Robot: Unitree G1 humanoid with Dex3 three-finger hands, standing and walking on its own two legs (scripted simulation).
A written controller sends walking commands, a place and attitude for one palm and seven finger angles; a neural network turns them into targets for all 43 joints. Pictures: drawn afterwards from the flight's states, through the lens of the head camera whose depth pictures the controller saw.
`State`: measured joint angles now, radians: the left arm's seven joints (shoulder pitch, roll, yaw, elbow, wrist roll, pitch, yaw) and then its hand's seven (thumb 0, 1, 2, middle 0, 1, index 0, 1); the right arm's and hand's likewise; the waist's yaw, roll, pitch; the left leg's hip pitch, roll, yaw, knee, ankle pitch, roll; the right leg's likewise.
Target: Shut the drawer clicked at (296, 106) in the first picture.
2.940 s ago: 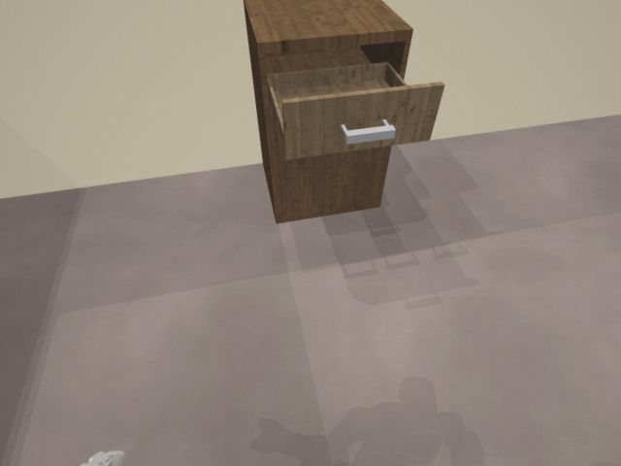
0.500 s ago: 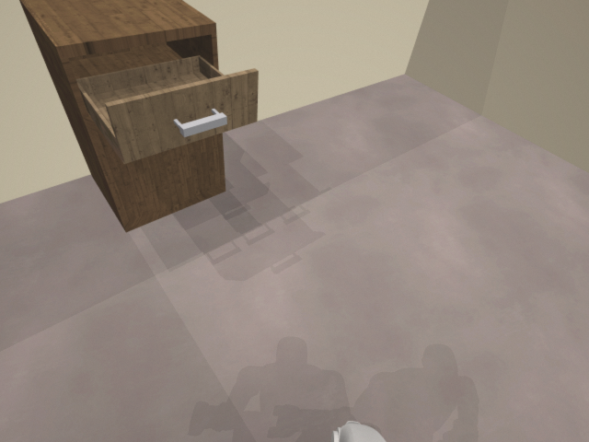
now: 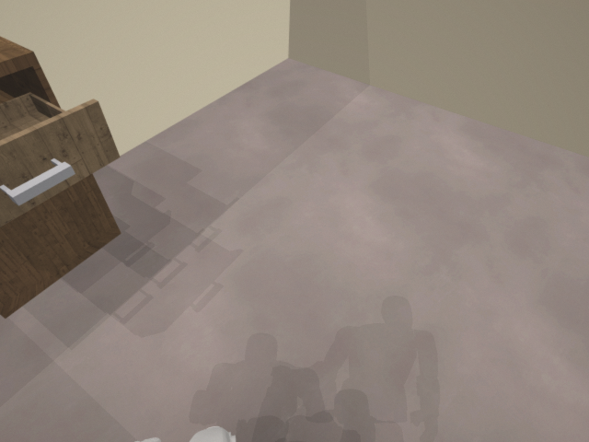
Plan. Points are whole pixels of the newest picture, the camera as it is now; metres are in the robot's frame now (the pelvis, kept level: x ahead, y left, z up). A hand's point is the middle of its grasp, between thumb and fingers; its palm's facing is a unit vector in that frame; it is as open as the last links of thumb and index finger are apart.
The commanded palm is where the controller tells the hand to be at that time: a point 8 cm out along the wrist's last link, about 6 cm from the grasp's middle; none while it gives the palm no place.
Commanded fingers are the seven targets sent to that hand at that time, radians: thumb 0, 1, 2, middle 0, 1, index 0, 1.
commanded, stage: walk to a spot facing it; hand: left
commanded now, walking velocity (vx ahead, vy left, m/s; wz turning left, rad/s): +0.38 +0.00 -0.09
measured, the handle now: (37, 178) +0.70 +0.61 -0.10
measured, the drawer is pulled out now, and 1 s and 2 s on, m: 0.30 0.30 0.30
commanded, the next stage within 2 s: turn to face it in 1.10 s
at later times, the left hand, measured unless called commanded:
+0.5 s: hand (163, 430) +0.19 +0.20 -0.17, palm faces -0.06 -0.99 -0.11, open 7.4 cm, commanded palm none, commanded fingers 0.00 0.90 0.90 -0.20 -0.30 -0.20 -0.30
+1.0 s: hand (238, 284) +0.45 +0.11 -0.16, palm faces -0.07 -0.97 -0.21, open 7.1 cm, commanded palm none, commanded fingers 0.00 0.90 0.90 -0.20 -0.30 -0.20 -0.30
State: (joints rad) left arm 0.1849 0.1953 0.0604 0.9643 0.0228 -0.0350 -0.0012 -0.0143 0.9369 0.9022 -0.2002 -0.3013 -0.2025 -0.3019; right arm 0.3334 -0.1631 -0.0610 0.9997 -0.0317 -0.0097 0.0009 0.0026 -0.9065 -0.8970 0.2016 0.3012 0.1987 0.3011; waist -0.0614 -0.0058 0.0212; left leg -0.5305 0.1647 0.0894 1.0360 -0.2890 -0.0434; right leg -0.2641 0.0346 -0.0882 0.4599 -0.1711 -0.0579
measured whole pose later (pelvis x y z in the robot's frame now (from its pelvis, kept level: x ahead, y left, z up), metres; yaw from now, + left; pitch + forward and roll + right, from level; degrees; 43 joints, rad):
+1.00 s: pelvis +0.37 -0.07 +0.01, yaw -6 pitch -1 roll -1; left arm 0.25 0.16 0.06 1.05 0.03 -0.09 0.01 -0.02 0.95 0.90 -0.20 -0.30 -0.20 -0.30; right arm 0.26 -0.16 -0.09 1.03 -0.03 -0.02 0.00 0.00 -0.91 -0.90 0.20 0.30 0.20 0.30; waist -0.04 0.03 0.00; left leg -0.60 0.17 0.07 1.07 -0.20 -0.02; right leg -0.17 -0.01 -0.24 0.41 -0.23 -0.06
